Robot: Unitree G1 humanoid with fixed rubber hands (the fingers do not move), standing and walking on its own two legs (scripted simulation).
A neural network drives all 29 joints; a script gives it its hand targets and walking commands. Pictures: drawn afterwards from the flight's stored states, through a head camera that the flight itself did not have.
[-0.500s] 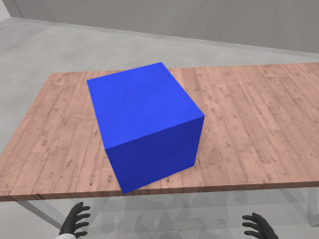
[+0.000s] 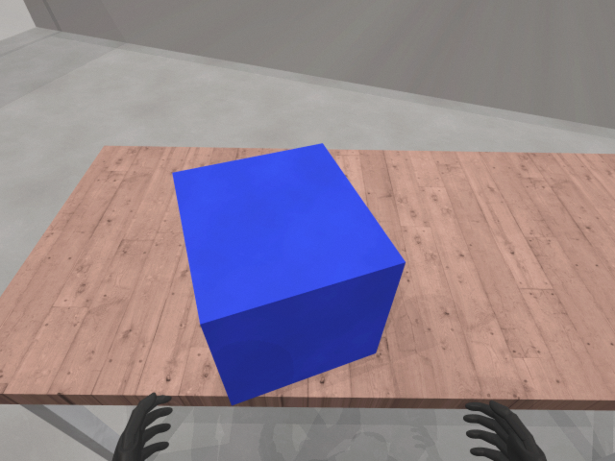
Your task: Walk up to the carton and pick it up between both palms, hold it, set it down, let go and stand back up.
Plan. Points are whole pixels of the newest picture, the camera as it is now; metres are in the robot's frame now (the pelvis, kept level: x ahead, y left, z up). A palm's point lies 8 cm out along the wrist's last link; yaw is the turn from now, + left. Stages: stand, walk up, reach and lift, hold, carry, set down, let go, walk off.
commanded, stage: reach and lift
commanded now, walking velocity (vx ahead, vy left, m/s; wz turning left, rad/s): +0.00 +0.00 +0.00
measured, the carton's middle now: (279, 267) +0.37 +0.09 +0.04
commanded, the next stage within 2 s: none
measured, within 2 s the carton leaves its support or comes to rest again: neither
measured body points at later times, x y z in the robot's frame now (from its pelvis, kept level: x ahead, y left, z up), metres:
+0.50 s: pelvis -0.03 -0.01 +0.00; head -0.06 -0.01 +0.45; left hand +0.12 +0.22 +0.00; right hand +0.16 -0.25 -0.02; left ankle +0.00 +0.15 -0.75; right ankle -0.06 -0.11 -0.75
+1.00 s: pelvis -0.06 -0.01 +0.00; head -0.06 +0.00 +0.45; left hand +0.14 +0.21 +0.04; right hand +0.18 -0.23 +0.02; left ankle +0.00 +0.15 -0.75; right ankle -0.06 -0.11 -0.75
